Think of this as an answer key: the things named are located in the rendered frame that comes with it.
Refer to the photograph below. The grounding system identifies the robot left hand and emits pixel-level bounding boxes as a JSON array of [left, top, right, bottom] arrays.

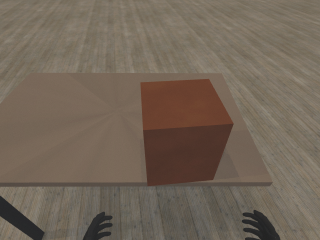
[[83, 212, 113, 240]]

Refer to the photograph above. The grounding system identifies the table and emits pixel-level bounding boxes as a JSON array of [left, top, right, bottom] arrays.
[[0, 72, 273, 240]]

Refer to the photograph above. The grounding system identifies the robot right hand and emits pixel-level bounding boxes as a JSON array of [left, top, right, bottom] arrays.
[[242, 210, 281, 240]]

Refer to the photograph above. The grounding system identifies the carton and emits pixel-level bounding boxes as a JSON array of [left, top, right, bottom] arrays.
[[140, 79, 234, 186]]

